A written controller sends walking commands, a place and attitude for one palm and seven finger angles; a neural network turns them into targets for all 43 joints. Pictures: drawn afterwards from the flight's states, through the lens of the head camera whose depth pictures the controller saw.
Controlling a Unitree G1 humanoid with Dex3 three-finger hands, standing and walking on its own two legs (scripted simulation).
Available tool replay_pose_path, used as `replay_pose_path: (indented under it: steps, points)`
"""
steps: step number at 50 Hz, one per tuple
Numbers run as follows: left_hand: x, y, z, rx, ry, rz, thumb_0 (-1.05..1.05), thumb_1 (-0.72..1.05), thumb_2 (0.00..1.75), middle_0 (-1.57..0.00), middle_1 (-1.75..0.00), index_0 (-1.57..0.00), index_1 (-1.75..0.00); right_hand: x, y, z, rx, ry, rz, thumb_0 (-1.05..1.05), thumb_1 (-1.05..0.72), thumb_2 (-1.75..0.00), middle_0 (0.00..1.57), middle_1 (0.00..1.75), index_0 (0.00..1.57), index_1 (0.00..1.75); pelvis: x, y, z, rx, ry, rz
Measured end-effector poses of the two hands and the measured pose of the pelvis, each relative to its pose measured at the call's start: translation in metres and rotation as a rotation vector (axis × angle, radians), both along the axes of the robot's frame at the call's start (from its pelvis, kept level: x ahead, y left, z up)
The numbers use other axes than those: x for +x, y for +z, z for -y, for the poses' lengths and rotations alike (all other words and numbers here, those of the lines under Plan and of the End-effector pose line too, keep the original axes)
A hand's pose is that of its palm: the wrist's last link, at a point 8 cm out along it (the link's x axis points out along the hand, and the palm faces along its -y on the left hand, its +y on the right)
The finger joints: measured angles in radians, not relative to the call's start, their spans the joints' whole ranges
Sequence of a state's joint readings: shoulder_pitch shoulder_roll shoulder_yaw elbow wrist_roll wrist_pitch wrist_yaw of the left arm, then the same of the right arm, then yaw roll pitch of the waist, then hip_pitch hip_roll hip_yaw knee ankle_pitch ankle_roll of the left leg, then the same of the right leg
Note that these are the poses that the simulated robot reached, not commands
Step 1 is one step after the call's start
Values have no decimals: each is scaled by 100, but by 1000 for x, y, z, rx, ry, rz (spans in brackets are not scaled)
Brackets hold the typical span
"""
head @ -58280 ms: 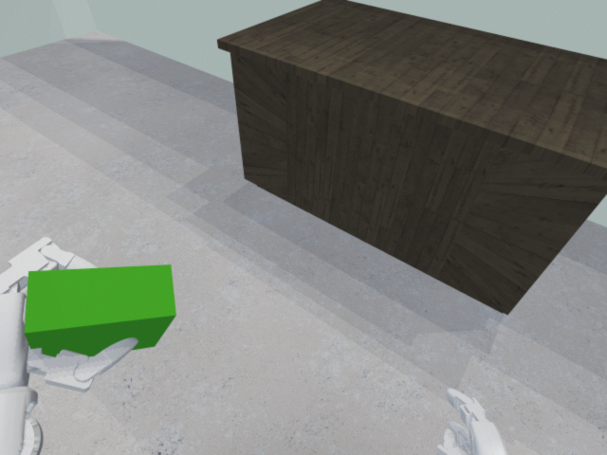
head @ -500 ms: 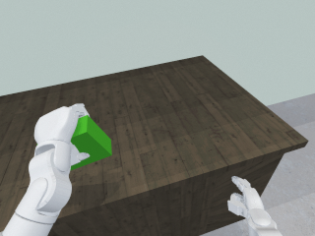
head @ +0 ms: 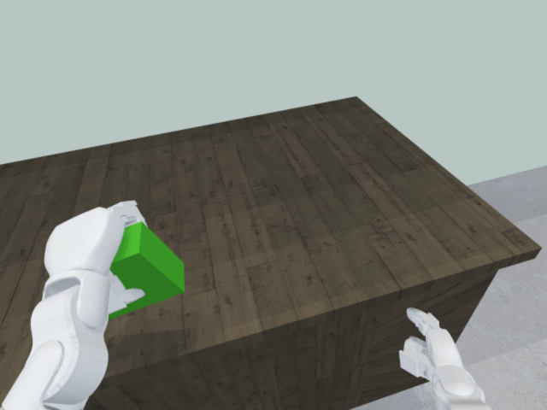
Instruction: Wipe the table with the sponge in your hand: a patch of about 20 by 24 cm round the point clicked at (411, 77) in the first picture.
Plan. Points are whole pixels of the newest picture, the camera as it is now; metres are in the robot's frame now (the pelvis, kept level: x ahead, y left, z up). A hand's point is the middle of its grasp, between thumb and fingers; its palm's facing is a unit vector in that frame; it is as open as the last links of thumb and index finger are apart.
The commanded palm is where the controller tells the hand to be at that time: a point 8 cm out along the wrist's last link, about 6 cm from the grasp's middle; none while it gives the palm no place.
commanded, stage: bring the sponge back beside the body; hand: left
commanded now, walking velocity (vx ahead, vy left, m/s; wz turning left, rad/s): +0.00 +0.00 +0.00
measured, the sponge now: (130, 279) +0.23 +0.25 +0.11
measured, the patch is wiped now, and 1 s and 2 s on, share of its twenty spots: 0.90 0.90 0.90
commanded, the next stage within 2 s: step back with the hand held close in 1.02 s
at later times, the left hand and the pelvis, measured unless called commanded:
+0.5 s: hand (89, 288) +0.20 +0.28 +0.14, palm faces +0.19 -0.19 -0.96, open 9.6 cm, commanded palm +0.15 +0.27 +0.22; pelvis +0.00 +0.00 +0.00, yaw +0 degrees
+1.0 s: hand (74, 294) +0.19 +0.29 +0.14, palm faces +0.19 -0.18 -0.96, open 9.6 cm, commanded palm +0.14 +0.29 +0.21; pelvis +0.00 +0.01 +0.00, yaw +0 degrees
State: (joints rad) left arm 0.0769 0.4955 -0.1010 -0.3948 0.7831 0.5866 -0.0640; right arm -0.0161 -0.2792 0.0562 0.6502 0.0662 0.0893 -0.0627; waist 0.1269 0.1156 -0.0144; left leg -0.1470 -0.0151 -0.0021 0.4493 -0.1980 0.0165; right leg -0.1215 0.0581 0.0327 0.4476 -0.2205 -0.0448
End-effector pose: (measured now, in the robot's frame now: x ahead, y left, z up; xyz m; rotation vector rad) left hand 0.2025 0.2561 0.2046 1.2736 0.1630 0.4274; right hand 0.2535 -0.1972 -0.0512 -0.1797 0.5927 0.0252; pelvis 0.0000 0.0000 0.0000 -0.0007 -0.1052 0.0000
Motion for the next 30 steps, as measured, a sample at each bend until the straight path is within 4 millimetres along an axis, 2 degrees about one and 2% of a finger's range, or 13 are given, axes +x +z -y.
replay_pose_path:
  steps: [9,17,30]
  points:
    - [-7,3,-7,20,23,12,0,-49,108,-77,-140,-80,-136,-1,0,-2,7,1,5,2,-90,-90,20,30,16,28,-2,0,0,0,-1,2]
    - [-21,-7,-10,6,29,-21,0,-49,108,-77,-140,-80,-136,-2,1,-3,6,9,12,2,-90,-90,20,30,17,28,-1,0,0,-1,-3,2]
    - [-41,-18,-27,27,67,-63,0,-49,108,-77,-140,-80,-136,-3,1,-3,-24,13,21,2,-90,-90,20,30,18,29,-2,-1,-2,-8,5,12]
